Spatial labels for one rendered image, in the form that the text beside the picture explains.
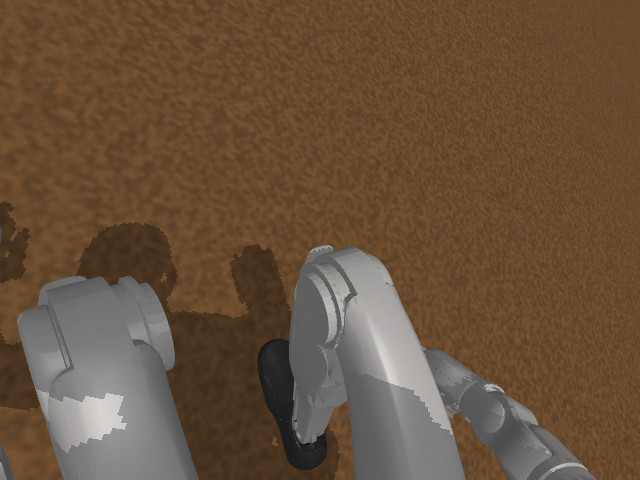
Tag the right robot foot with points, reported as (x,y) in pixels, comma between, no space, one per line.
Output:
(277,383)

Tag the right robot hand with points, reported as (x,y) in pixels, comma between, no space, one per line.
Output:
(452,377)

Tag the right robot arm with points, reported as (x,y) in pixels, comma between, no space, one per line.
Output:
(525,450)

